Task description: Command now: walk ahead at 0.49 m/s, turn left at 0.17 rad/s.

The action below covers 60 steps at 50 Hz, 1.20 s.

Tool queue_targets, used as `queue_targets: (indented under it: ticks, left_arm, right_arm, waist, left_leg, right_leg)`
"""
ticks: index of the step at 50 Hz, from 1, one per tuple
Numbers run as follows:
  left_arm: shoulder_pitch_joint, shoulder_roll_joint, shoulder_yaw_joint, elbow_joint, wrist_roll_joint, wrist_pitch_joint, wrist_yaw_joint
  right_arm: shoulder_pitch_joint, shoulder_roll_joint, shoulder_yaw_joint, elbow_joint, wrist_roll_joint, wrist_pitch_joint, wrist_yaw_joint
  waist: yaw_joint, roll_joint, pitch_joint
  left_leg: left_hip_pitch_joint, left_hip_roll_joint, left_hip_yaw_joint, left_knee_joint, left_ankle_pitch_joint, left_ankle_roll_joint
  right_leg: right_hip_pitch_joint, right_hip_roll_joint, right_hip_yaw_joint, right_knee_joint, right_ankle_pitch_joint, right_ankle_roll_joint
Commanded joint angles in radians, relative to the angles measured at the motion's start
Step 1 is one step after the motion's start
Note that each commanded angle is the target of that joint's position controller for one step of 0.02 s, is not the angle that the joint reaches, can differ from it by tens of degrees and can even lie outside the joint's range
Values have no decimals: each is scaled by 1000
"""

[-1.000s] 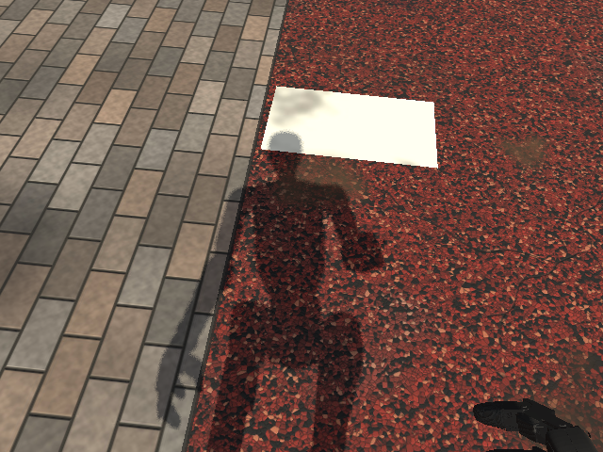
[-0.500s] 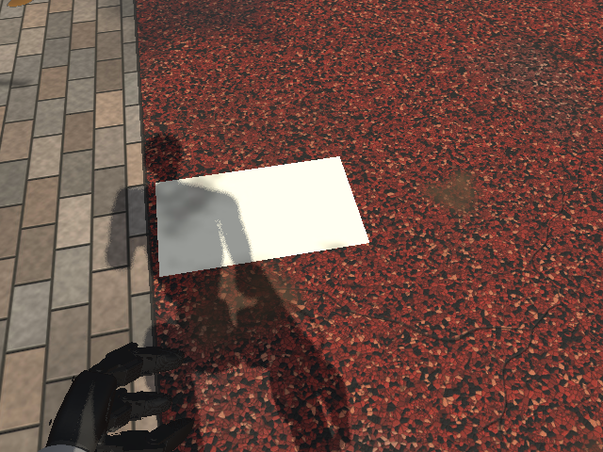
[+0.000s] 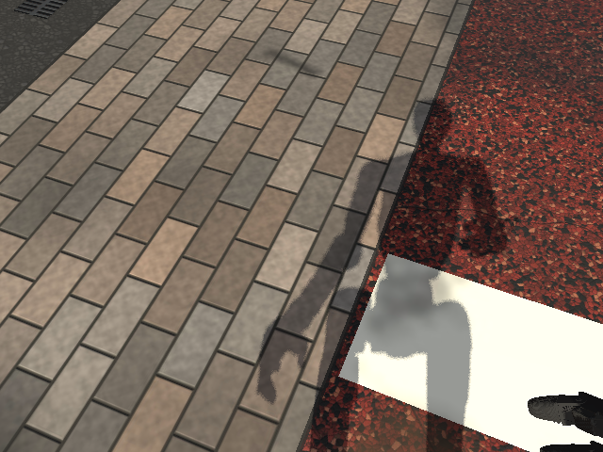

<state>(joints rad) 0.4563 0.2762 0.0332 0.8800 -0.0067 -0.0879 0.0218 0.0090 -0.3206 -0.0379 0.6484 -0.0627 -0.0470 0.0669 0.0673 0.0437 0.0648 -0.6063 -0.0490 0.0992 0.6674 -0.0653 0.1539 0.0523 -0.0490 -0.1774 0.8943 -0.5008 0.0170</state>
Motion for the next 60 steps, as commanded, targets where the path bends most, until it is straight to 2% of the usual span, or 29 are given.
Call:
queue_targets:
  ticks: [1, 2, 3, 4, 5, 8, 11, 13, 17, 21, 22, 23, 24, 25, 27, 29, 32, 34, 38, 42, 45, 48, 49, 50, 51, 52, 54, 57, 60]
  left_arm:
    - [56, 133, 5, -113, -43, 8, 24]
    - [-13, 131, 4, -127, -38, 11, 23]
    - [-30, 128, 3, -116, -6, 16, 14]
    - [-14, 101, 0, -93, 13, 37, 6]
    - [15, 87, 4, -68, 32, 68, 0]
    - [-7, 48, 18, -86, 23, 105, -12]
    - [-72, 15, 21, -116, 17, 108, -22]
    - [-126, -6, 18, -135, 21, 110, -37]
    - [-210, 13, 29, -186, 34, 123, -58]
    - [-192, 31, 48, -221, 37, 122, -55]
    - [-114, 65, 62, -202, 44, 109, -45]
    - [-83, 213, 97, -210, 42, 99, -26]
    - [-38, 269, 120, -217, 11, 107, -28]
    - [-46, 244, 119, -229, 2, 116, -27]
    - [-159, 169, 97, -236, 10, 136, -16]
    - [-224, 125, 86, -263, 6, 140, -16]
    - [-198, 165, 100, -262, 9, 131, -27]
    - [-190, 183, 107, -264, 12, 134, -28]
    - [-198, 130, 80, -263, 30, 132, -25]
    - [-238, 61, 36, -246, 49, 124, -20]
    - [-245, 129, 47, -224, 50, 125, -7]
    - [-272, 147, 51, -215, 24, 126, 14]
    - [-274, 140, 51, -215, 21, 122, 20]
    - [-295, 102, 43, -247, 26, 121, 19]
    - [-399, 100, 35, -305, 36, 114, 11]
    - [-431, 114, 37, -316, 59, 101, -4]
    - [-420, 116, 40, -297, 34, 77, -30]
    - [-432, 85, 29, -284, 49, 60, -51]
    - [-501, 65, 16, -309, 36, 57, -51]
  right_arm:
    - [446, -209, -74, 16, 35, 10, -51]
    - [355, -179, -60, 26, 46, 13, -65]
    - [274, -104, -35, 35, 45, 11, -69]
    - [234, -60, -18, 44, 43, 2, -74]
    - [245, -29, -6, 53, 50, -7, -74]
    - [218, -57, -17, 70, 40, -28, -70]
    - [162, -18, -11, 67, 46, -22, -77]
    - [150, 2, -9, 63, 50, -16, -83]
    - [199, -35, -30, 71, 48, 11, -87]
    - [204, -63, -48, 71, 54, 46, -90]
    - [241, -67, -53, 79, 48, 53, -88]
    - [275, -33, -46, 33, 39, 64, -82]
    - [219, 2, -28, -21, 31, 85, -86]
    - [192, -20, -26, -14, 28, 87, -87]
    - [126, -25, -30, -15, 45, 73, -90]
    - [143, -40, -34, -4, 25, 81, -93]
    - [153, -20, -28, -4, 33, 96, -89]
    - [133, -19, -26, -13, 36, 99, -91]
    - [176, -32, -30, 23, 44, 103, -98]
    - [193, -6, -16, 50, 52, 103, -85]
    - [206, -50, -27, 54, 63, 100, -72]
    - [276, -33, -25, 69, 62, 83, -67]
    - [276, -50, -27, 60, 53, 75, -68]
    - [335, -106, -37, 57, 34, 64, -68]
    - [372, -216, -82, 84, 41, 70, -57]
    - [406, -191, -84, 83, 32, 69, -50]
    - [341, -147, -77, 72, 46, 67, -53]
    - [353, -130, -82, 72, 54, 50, -52]
    - [384, -142, -95, 71, 59, 40, -49]
  waist:
    - [-238, 32, -676]
    - [-177, -15, -503]
    - [-109, -72, -316]
    - [-68, -62, -209]
    - [-52, -68, -158]
    - [-15, -24, -149]
    - [4, 19, -134]
    - [-15, 58, -127]
    - [-63, 64, -115]
    - [-51, 35, -84]
    - [-22, -72, -118]
    - [-47, -351, -116]
    - [-10, -374, -214]
    - [-1, -204, -206]
    - [-48, -105, -89]
    - [-67, -120, -114]
    - [-61, -75, -160]
    - [-46, -97, -153]
    - [-27, -146, -173]
    - [-29, -152, -156]
    - [-32, -157, -101]
    - [-77, -103, -87]
    - [-78, -56, -71]
    - [-85, 77, -121]
    - [-105, 209, 4]
    - [-131, 139, 33]
    - [-95, 92, 61]
    - [-113, 57, -21]
    - [-147, 72, -31]
  left_leg:
    - [1134, 516, -607, -19, 1146, 233]
    - [927, 479, -520, -119, 904, 198]
    - [709, 433, -453, -197, 739, 154]
    - [565, 413, -375, -242, 716, 137]
    - [418, 391, -294, -294, 724, 116]
    - [310, 354, -143, -361, 704, 121]
    - [336, 297, 4, -365, 587, 70]
    - [349, 271, 80, -352, 485, 37]
    - [416, 333, 100, -289, 315, 16]
    - [432, 386, 106, -109, 195, -48]
    - [381, 333, 131, 83, 104, -101]
    - [166, 171, 176, 381, -378, -178]
    - [-20, 15, -20, 564, -693, -216]
    - [-62, 54, -117, 612, -624, -218]
    - [-65, 93, -152, 518, -430, -205]
    - [2, 87, -143, 469, -350, -207]
    - [24, 66, -159, 400, -327, -216]
    - [14, 56, -172, 334, -315, -219]
    - [80, 76, -143, 274, -295, -205]
    - [260, 80, -122, 118, -319, -168]
    - [296, 34, -102, 39, -354, -135]
    - [375, 11, -97, -172, -259, -96]
    - [390, 48, -195, -268, -199, -72]
    - [460, 217, -470, -394, -313, -5]
    - [438, 341, -755, -471, -514, 109]
    - [437, 355, -845, -543, -773, 144]
    - [423, 280, -737, -554, -734, 97]
    - [473, 178, -611, -510, -498, 67]
    - [482, 139, -604, -468, -438, 72]
  right_leg:
    - [-653, 103, 345, 805, -54, -35]
    - [-667, 61, 326, 709, 37, -30]
    - [-649, 10, 278, 578, 72, -23]
    - [-614, -10, 267, 510, 63, -17]
    - [-509, -20, 252, 450, 67, -10]
    - [-472, -13, 203, 370, 128, -9]
    - [-516, -38, 177, 185, 288, -25]
    - [-488, -33, 140, 31, 408, -37]
    - [-464, -8, 89, -125, 364, -51]
    - [-396, 22, 77, -283, 248, -99]
    - [-281, 10, 173, -376, 362, -134]
    - [-185, -218, 550, -449, 872, -235]
    - [-94, -309, 824, -547, 897, -407]
    - [-87, -292, 771, -575, 708, -406]
    - [-198, -178, 618, -589, 533, -322]
    - [-230, -105, 549, -579, 568, -267]
    - [-207, -75, 558, -563, 585, -242]
    - [-204, -58, 598, -576, 463, -231]
    - [-218, -76, 564, -600, 393, -225]
    - [-304, -85, 512, -636, 286, -213]
    - [-303, -119, 511, -611, 288, -225]
    - [-291, -121, 467, -512, 421, -192]
    - [-315, -90, 429, -442, 418, -151]
    - [-422, 17, 331, -266, 159, -102]
    - [-652, 189, 176, -163, -7, -59]
    - [-725, 136, 261, -35, -3, -53]
    - [-745, 88, 270, 2, 139, -22]
    - [-695, 88, 234, -21, 245, 31]
    - [-668, 100, 221, -146, 236, 61]
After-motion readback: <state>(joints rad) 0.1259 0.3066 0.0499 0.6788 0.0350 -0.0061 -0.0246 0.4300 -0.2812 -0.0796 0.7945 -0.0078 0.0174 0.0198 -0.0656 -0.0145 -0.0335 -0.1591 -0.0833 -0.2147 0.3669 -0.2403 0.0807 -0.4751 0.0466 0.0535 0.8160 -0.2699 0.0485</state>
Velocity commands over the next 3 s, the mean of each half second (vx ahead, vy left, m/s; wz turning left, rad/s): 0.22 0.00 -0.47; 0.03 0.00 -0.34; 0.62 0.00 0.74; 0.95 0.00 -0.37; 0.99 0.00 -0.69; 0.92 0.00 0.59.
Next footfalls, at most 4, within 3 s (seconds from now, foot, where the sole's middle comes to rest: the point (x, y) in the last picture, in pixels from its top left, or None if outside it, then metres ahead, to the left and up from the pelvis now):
0.44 right None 0.26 -0.17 -0.73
0.98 left None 0.28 0.01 -0.73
1.34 right None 0.34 -0.24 -0.73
1.74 left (334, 329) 0.71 0.01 -0.73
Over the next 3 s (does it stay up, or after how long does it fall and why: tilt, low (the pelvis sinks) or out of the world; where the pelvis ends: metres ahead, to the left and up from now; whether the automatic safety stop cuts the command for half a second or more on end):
stays up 1.62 -0.53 0.04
